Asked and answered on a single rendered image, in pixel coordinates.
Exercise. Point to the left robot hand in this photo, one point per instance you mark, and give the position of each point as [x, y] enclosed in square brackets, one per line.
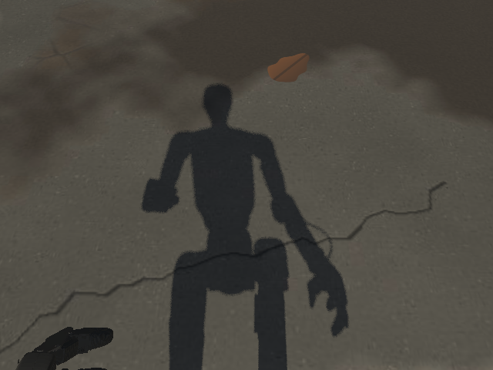
[63, 345]

